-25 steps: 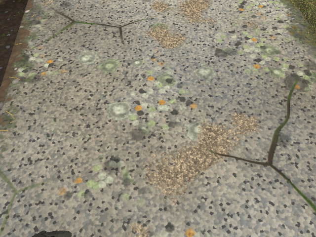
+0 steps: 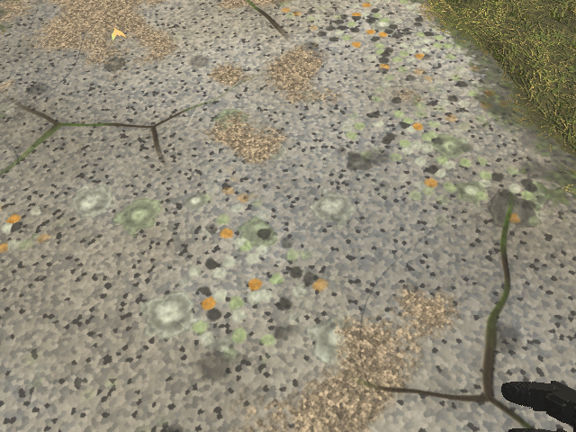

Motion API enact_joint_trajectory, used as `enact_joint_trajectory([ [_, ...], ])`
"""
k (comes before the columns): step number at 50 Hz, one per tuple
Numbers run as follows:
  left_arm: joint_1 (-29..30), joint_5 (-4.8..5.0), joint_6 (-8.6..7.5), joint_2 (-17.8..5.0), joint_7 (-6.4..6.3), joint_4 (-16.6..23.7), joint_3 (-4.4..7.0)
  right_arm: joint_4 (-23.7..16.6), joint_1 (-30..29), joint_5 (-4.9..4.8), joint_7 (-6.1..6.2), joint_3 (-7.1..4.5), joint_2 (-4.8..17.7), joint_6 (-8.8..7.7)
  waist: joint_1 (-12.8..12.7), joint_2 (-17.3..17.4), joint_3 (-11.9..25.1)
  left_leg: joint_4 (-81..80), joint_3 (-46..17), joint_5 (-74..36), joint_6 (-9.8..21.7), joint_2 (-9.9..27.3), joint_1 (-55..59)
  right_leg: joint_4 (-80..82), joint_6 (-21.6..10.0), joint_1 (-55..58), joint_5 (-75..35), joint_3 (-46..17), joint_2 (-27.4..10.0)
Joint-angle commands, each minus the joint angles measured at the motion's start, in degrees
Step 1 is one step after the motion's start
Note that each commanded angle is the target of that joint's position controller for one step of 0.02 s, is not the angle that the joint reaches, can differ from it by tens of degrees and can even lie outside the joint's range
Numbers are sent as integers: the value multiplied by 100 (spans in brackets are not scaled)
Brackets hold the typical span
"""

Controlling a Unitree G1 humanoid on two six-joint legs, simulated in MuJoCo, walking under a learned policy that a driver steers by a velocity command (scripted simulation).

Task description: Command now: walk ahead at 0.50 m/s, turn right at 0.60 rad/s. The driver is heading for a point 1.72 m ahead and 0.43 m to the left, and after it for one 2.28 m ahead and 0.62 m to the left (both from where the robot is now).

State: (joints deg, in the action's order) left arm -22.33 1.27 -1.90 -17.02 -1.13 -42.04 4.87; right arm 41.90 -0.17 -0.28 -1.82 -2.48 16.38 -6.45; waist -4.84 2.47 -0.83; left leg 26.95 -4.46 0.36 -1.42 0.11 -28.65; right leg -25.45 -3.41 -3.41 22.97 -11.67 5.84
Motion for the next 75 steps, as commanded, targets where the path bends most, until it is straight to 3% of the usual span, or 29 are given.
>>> enact_joint_trajectory([
  [1, 231, -32, -16, -522, -13, 379, 99, -156, 848, 61, 58, -387, 1011, -174, 814, -895, 680, -153, -102, 323, 431, 290, 2029, -899, -447, -657, -2178, -933, -976],
  [2, 106, -151, -24, -193, -8, 492, -31, -80, 1754, 110, 107, -463, 1339, -160, 1085, -93, 1562, -56, -1197, 658, 756, 1339, 3577, -2589, -191, -1492, -939, -352, -527],
  [3, -686, 90, -81, -43, -3, 659, -83, 139, 2064, 133, 55, -543, 1665, -76, 634, 2001, 1974, -802, -4048, 2206, 1637, 2413, 4950, -4255, 126, -3549, 1270, 140, 25],
  [4, -522, 143, -71, -695, -31, 459, 24, -9, 1808, 0, 32, -405, 1029, -52, 787, 1070, 1407, -1038, -4019, 3287, 1467, 2322, 4587, -4897, 208, -4125, 930, -36, -461],
  [5, 119, 90, -40, -950, -21, 529, 99, -68, 1563, -10, 66, -321, 711, -7, 926, 548, 752, -1070, -2974, 2983, 1214, 2080, 3902, -4954, 233, -4222, 387, 149, -645],
  [6, 390, 33, -15, -883, -28, 567, 102, -97, 1300, 54, 76, -276, 638, 29, 824, 158, 417, -1154, -2258, 2181, 1104, 1840, 3231, -4822, 262, -3991, -6, 298, -846],
  [8, 550, 12, 4, -681, 36, 660, 109, -12, 1120, 118, 118, -223, 494, 39, 632, 304, 90, -1398, -1332, 1224, 1045, 1510, 2461, -4375, 255, -3619, -416, 336, -1144],
  [15, 1083, -42, 6, -135, 116, 918, -81, 347, 1424, 25, 98, -300, 773, -15, 650, 67, -45, -1888, -58, -204, 1352, 1394, 2326, -2700, 341, -3644, -1423, 583, -1209],
  [21, 2215, -14, -225, -156, 323, 1177, -153, 605, 1964, -168, 94, -327, 1106, 177, 924, 138, -311, -1686, 50, -493, 1211, 1374, 2526, -843, 324, -2939, -2040, 1127, -929],
  [23, 2115, 1, -267, -358, 342, 1172, -78, 679, 2022, -193, 117, -349, 1196, 243, 738, 283, -220, -1379, -99, -739, 1094, 1511, 2748, -488, 212, -2547, -1774, 1101, -821],
  [25, 1036, -59, -282, -728, 279, 840, 132, 702, 1957, -199, 143, -299, 1107, 276, 75, 241, 452, -103, 186, -1827, 822, 1181, 2440, -92, -49, -739, -1897, 1274, -593],
  [26, 91, -148, -262, -1063, 203, 656, 260, 596, 1918, -90, 142, -171, 790, 248, -357, 28, 1225, 1294, 389, -900, 579, 885, 1506, -372, -329, 887, -2010, 690, -1263],
  [27, -333, -254, -208, -1647, 136, 607, 365, 398, 2508, -5, 121, 54, 73, 166, -136, -1520, 2157, 3477, 628, 2272, 163, 46, -611, -129, -1132, 2849, -1385, -1733, -2922],
  [28, -406, -251, -198, -1199, 147, 599, 253, 487, 2388, -153, 118, -44, 490, 100, -291, -1474, 2432, 4408, -146, 3335, 159, 26, -1147, 515, -1315, 2593, -717, -2741, -3075],
  [29, -69, -190, -215, -901, 155, 560, 139, 353, 1971, -283, 113, -174, 860, 92, -230, -1238, 1452, 4691, -171, 2988, 208, 285, -1604, 646, -1090, 1943, -647, -1892, -2857],
  [33, 987, -187, -374, -308, 200, 433, -7, 355, 1810, -161, 149, -205, 566, 330, 442, -1023, 270, 4030, -78, 1696, 141, 817, -785, 1460, -772, -210, -1527, 6, -2185],
  [40, 992, -211, -473, -606, 65, 63, 136, 44, 1075, -100, 42, -140, 240, 481, 459, -577, -215, 2363, 4, 95, 40, 775, -956, 1895, -689, -358, -2400, 1549, -2068],
  [47, 534, -17, -269, -968, 25, -272, 278, -463, 21, -83, -171, -114, 322, 482, 154, -474, -511, 1076, 597, 370, 440, 556, -962, 1487, -453, 633, -2953, 2180, -2337],
  [49, 597, 36, -184, -1145, 10, -284, 322, -519, 244, -79, -185, -205, 486, 506, 378, -635, -211, 1039, 944, 957, 664, 205, -372, 734, -327, 849, -4812, 2346, -2328],
  [51, 716, 86, -92, -1132, -5, -250, 289, -182, 1687, -123, -111, -499, 951, 540, 1198, -559, 610, 653, 1195, 870, 1018, -378, 1674, -1321, -35, 340, -5771, 2639, -1996],
  [52, 577, -81, -130, -857, -25, -148, 173, 15, 2547, -149, 16, -713, 1514, 609, 1471, 145, 1108, 497, -57, 747, 1363, 285, 3364, -3165, 289, -1103, -3806, 2669, -1721],
  [53, 75, -256, -293, -39, 40, 170, -86, -97, 2218, -159, 25, -746, 2074, 536, 674, 1468, 1632, -300, -3469, 1987, 2491, 1620, 4931, -5021, 643, -3542, 1130, 1833, -488],
  [54, 794, -19, -499, -563, 102, 224, -25, -272, 2335, -122, -26, -591, 1533, 436, 1172, 598, 2025, -1115, -4296, 2639, 2480, 1879, 5045, -5455, 519, -4125, 1138, 670, -534],
  [55, 1270, 167, -600, -785, 131, 370, 35, -213, 2161, -80, -42, -503, 1224, 343, 1188, 347, 1207, -1199, -3515, 2234, 2209, 1760, 4514, -5298, 365, -4537, 566, 701, -771],
  [58, 1129, -150, -592, -767, 47, 226, 75, -424, 1266, -3, 28, -338, 723, 293, 510, 9, 452, -1235, -1960, 491, 1832, 1140, 2474, -4077, 343, -3461, -439, 624, -1300],
  [62, 1323, -223, -393, -486, 53, 322, 16, -421, 1393, -33, 161, -388, 906, 262, 434, -69, 240, -1460, -1290, -535, 1841, 878, 1711, -2984, 655, -3194, -1067, 829, -1174],
  [67, 2373, -150, -433, -255, 159, 578, -114, -292, 1810, -97, 273, -424, 990, 334, 848, 182, 14, -1373, -960, 210, 1419, 492, 1375, -910, 755, -2657, -2799, 924, -731],
  [72, 2576, -74, -545, -561, 277, 685, -23, -178, 2115, -128, 313, -433, 939, 417, 845, 342, 12, -715, -1719, 551, 1273, 814, 2062, -233, 541, -2409, -2410, 668, -625],
  [75, 1526, -119, -626, -835, 229, 431, 141, -271, 1947, -89, 302, -370, 723, 450, 264, 451, 493, 363, -1730, -58, 972, 496, 1978, 81, 153, -874, -2025, 774, -695],
])
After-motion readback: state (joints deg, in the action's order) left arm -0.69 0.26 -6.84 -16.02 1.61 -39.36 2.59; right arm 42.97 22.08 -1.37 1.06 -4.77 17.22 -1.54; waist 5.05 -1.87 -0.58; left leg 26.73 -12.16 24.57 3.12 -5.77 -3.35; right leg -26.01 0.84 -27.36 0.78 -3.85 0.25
